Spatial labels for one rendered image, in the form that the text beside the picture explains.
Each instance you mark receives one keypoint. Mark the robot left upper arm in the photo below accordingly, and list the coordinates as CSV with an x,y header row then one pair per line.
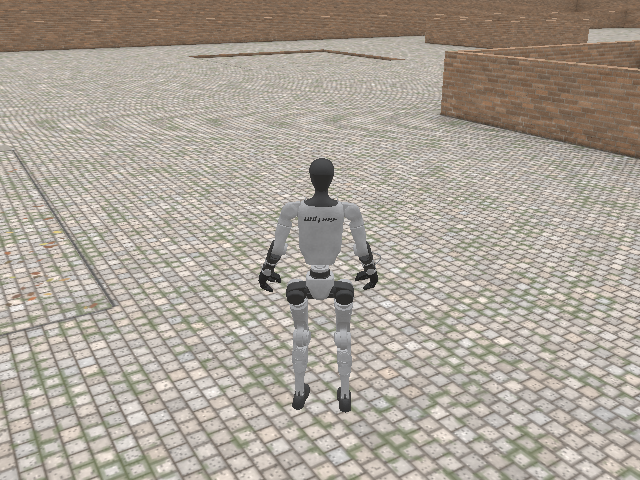
x,y
288,212

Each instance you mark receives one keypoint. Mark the left robot hand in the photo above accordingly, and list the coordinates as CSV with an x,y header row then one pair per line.
x,y
263,278

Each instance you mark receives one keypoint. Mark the right robot hand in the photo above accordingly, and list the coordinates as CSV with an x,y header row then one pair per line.
x,y
373,279

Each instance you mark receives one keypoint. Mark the right robot thigh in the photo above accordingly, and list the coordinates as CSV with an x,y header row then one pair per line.
x,y
343,303

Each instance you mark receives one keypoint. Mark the robot right upper arm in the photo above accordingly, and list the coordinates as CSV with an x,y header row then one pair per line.
x,y
352,212

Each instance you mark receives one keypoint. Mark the right robot forearm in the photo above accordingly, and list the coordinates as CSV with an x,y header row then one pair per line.
x,y
368,262

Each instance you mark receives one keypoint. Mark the left robot forearm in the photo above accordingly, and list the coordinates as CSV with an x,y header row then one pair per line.
x,y
270,261

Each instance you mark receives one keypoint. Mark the robot left shin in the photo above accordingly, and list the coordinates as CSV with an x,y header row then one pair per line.
x,y
299,360

